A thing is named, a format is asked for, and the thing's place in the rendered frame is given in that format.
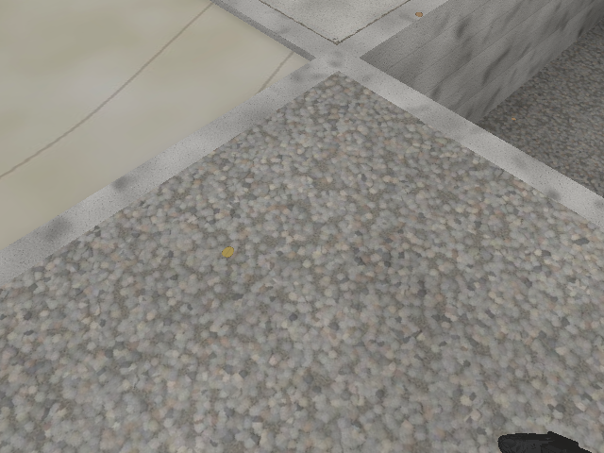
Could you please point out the robot right hand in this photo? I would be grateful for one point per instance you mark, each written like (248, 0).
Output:
(538, 443)

